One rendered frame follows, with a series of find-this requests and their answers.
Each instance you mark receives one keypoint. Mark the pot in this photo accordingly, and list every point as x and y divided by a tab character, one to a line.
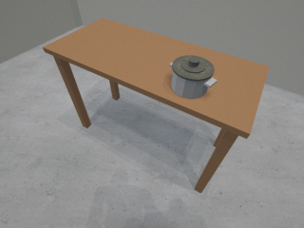
190	89

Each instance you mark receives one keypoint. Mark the table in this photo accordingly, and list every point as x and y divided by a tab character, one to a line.
139	59

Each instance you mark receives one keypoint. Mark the knob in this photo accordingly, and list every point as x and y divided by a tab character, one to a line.
194	61

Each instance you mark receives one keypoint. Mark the lid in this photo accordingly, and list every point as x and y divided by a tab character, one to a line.
202	72

